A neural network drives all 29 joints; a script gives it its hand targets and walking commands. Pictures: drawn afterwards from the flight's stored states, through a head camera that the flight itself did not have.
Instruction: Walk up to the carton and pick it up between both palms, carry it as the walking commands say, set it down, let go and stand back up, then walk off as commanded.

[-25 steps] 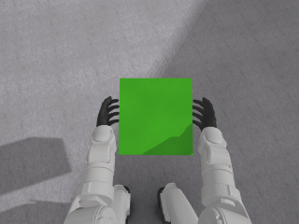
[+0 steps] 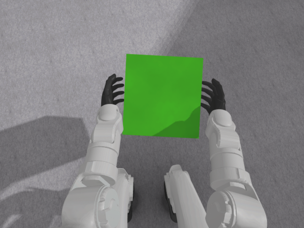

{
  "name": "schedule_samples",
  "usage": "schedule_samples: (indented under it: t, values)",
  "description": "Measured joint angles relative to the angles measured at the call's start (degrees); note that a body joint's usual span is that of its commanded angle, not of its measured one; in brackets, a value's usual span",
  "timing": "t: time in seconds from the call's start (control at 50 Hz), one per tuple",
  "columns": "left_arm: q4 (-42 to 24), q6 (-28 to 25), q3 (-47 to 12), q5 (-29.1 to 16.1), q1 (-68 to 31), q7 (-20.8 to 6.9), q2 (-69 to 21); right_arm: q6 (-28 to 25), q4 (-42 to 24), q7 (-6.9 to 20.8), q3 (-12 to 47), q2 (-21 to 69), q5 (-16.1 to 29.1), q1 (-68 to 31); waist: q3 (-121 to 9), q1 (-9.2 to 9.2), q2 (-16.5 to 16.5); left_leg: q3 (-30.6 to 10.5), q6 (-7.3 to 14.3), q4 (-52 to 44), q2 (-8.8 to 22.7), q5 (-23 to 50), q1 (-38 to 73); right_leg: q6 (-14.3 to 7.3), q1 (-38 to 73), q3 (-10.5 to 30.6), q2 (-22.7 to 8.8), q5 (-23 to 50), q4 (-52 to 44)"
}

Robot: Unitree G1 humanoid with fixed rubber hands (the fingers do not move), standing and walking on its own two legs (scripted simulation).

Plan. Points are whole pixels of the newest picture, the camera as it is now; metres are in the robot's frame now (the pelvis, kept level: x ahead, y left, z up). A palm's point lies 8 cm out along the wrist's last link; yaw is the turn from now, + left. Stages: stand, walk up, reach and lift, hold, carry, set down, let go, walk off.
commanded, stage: set down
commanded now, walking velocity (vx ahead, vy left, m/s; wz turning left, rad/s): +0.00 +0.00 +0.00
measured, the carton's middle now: (160, 99) +0.48 -0.06 -0.18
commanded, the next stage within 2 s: none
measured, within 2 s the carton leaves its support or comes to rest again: neither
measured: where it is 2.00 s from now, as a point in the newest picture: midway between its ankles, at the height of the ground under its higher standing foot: (150, 207)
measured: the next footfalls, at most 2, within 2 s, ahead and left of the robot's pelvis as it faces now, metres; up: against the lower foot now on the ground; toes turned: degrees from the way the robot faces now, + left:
none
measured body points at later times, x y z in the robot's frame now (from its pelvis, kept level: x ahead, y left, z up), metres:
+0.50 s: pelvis -0.01 -0.01 -0.07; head +0.26 -0.01 +0.29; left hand +0.48 +0.08 -0.17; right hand +0.44 -0.20 -0.17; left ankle +0.09 +0.10 -0.56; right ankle +0.07 -0.14 -0.56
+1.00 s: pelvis -0.03 -0.01 -0.14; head +0.28 -0.02 +0.19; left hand +0.50 +0.08 -0.26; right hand +0.46 -0.21 -0.26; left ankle +0.09 +0.10 -0.56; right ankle +0.07 -0.14 -0.56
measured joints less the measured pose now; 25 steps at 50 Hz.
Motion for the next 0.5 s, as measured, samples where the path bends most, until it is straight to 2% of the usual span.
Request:
schedule_samples:
  t: [0.18,0.26,0.4,0.5]
  values:
    - [2.8,1.3,1.0,0.5,-4.9,0.6,1.1,0.8,3.5,1.7,-1.0,-2.4,-0.6,-4.5,1.3,-0.25,0.0,0.5,0.0,5.4,0.0,-1.2,-5.5,0.3,-5.5,0.2,0.4,-1.3,5.5]
    - [3.1,1.0,0.2,-0.1,-6.5,0.9,1.8,0.7,2.9,1.3,-0.4,-2.9,0.4,-5.2,1.5,0.16,0.1,0.8,-0.1,7.5,0.2,-1.6,-8.5,0.4,-8.6,0.4,0.7,-1.6,7.7]
    - [4.7,0.2,-0.2,-1.0,-9.0,1.1,2.7,0.6,2.9,-1.9,0.6,-3.5,2.0,-7.1,1.4,1.6,0.6,1.1,-0.2,11.6,0.3,-2.8,-13.0,0.5,-13.3,0.6,1.1,-2.9,12.0]
    - [5.6,0.3,-0.5,-2.0,-10.2,0.7,4.6,0.3,4.2,-1.0,1.0,-3.6,1.5,-8.4,2.1,1.27,0.0,0.9,-0.8,13.7,0.2,-3.1,-15.8,0.1,-16.2,0.3,1.1,-3.3,14.5]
